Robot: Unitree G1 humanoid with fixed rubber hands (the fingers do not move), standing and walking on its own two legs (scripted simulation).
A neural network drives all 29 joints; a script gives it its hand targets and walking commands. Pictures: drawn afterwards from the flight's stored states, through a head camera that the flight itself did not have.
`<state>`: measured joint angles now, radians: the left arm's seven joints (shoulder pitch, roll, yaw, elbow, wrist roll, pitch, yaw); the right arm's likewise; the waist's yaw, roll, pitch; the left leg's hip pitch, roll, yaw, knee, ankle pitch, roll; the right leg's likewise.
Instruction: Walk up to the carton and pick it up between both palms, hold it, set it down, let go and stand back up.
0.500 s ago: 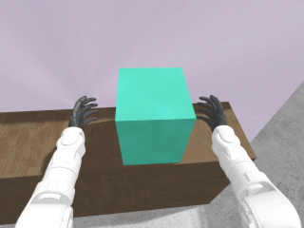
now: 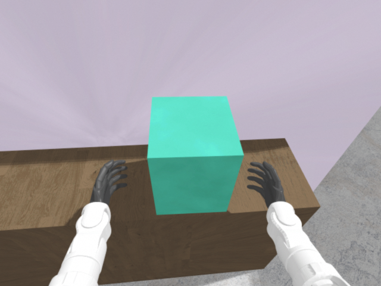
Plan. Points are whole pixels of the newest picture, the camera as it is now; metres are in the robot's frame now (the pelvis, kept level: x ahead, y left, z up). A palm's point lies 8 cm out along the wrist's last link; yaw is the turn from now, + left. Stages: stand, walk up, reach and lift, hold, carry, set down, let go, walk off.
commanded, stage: set down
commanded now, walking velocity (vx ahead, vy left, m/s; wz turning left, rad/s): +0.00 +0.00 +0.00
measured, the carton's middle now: (190, 156) +0.47 +0.02 -0.01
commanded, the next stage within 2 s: let go in 1.94 s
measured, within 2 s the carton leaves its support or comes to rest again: neither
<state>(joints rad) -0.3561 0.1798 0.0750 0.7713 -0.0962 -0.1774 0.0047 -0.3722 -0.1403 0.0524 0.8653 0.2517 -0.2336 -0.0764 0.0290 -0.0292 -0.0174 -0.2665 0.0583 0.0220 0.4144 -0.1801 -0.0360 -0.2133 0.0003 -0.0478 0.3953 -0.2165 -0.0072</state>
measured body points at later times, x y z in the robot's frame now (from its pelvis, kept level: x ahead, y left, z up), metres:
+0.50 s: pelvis +0.01 +0.01 -0.01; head +0.03 +0.03 +0.44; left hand +0.28 +0.23 -0.04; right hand +0.29 -0.19 -0.03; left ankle +0.02 +0.14 -0.74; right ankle -0.01 -0.11 -0.74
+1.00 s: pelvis +0.03 +0.00 +0.00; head +0.04 +0.02 +0.45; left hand +0.25 +0.23 -0.06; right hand +0.26 -0.20 -0.05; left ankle +0.02 +0.14 -0.74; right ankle -0.01 -0.11 -0.74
